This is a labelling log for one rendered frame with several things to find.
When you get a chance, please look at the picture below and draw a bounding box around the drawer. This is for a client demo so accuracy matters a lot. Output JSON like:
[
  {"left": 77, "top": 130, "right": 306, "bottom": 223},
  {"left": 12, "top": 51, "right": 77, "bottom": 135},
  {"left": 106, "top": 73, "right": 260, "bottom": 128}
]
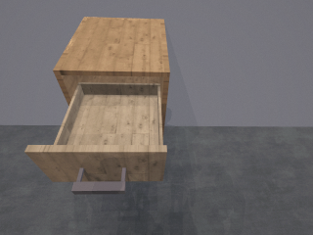
[{"left": 24, "top": 82, "right": 167, "bottom": 182}]

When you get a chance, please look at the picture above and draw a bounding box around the handle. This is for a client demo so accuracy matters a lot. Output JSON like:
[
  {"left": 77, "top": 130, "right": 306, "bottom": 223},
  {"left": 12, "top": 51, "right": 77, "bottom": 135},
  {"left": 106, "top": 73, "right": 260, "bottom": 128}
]
[{"left": 71, "top": 167, "right": 126, "bottom": 195}]

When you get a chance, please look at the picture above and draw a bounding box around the cabinet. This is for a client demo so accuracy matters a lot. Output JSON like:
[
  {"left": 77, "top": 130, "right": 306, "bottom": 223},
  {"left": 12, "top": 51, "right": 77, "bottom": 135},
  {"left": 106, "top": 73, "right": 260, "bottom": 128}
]
[{"left": 53, "top": 17, "right": 170, "bottom": 139}]

